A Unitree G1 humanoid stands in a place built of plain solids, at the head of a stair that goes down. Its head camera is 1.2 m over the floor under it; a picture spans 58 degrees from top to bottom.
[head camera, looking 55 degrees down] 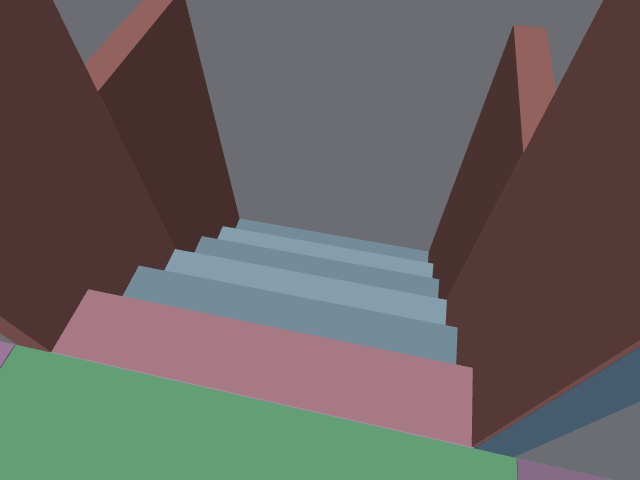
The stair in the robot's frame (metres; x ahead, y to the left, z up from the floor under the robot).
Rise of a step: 0.19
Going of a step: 0.21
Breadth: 1.20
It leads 12 degrees to the right of straight ahead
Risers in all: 6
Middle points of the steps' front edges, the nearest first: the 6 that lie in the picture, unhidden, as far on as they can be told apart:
0.53 0.15 0.00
0.73 0.11 -0.19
0.94 0.06 -0.38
1.14 0.02 -0.57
1.35 -0.03 -0.77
1.55 -0.07 -0.96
